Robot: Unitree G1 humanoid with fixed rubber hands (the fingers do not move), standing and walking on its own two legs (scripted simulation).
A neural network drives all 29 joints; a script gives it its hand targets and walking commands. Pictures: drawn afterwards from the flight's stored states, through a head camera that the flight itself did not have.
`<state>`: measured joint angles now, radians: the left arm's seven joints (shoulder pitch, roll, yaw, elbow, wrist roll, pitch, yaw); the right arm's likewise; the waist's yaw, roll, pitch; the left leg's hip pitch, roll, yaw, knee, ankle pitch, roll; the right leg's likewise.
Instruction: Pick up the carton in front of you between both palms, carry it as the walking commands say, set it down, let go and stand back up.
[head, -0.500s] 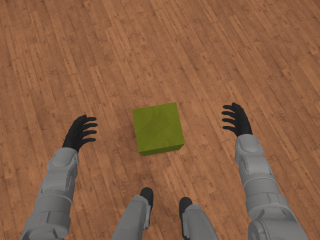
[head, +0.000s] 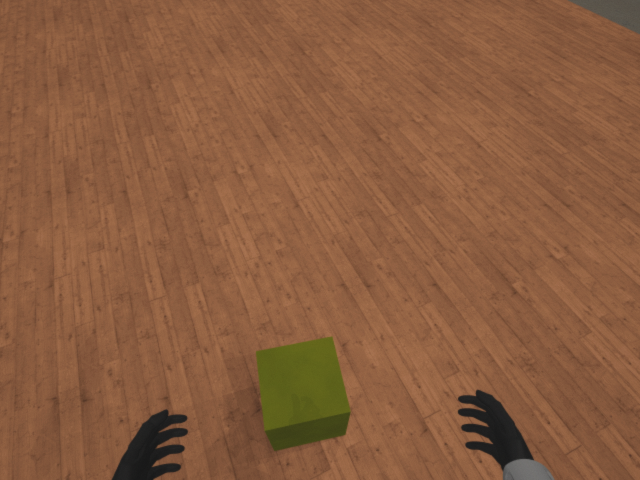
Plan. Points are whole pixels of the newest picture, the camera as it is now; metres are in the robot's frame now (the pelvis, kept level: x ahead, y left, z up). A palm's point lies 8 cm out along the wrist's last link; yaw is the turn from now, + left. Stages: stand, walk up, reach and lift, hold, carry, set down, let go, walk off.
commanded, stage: let go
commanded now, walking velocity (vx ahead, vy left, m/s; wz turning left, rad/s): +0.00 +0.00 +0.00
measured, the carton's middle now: (302, 395) +0.43 +0.06 -0.65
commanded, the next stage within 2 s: stand in 0.48 s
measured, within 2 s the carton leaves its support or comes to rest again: neither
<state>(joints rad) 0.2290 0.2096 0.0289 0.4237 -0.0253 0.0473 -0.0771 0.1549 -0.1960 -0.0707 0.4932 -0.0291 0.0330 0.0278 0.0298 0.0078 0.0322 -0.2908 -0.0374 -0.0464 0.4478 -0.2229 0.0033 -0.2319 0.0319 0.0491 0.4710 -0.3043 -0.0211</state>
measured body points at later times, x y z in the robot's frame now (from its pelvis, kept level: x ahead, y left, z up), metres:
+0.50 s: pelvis +0.00 +0.00 +0.00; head +0.00 +0.01 +0.45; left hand +0.17 +0.25 -0.07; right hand +0.17 -0.23 -0.08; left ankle +0.00 +0.12 -0.74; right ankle -0.04 -0.11 -0.74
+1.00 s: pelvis +0.04 +0.02 -0.02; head +0.05 +0.03 +0.43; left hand +0.10 +0.30 -0.13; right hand +0.18 -0.22 -0.13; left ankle +0.00 +0.12 -0.74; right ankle -0.04 -0.11 -0.74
